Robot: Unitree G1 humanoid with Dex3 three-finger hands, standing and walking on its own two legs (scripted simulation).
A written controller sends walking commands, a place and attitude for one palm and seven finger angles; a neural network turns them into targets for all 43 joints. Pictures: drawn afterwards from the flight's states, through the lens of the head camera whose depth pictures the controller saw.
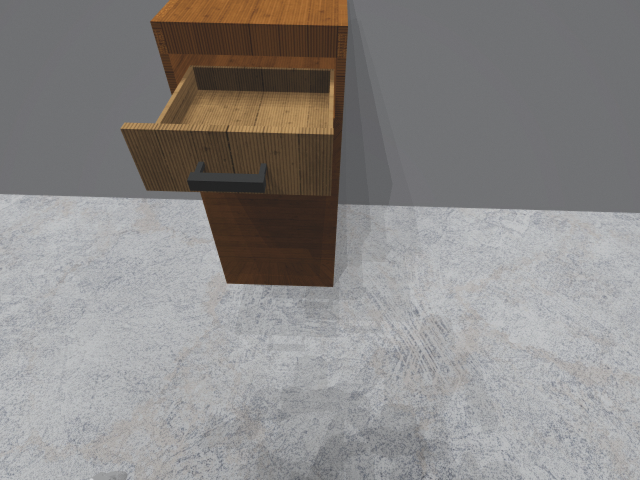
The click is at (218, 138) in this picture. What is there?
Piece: drawer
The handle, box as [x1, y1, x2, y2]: [187, 162, 266, 192]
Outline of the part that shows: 187,179 190,190 264,192 264,175 266,164 261,163 258,174 203,173 202,170 204,164 203,162 198,162 195,171 190,172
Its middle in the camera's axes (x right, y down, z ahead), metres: -0.17 -0.11 +0.69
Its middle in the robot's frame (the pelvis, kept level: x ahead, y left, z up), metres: +0.59 +0.20 +0.04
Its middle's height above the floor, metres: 0.81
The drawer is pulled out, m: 0.30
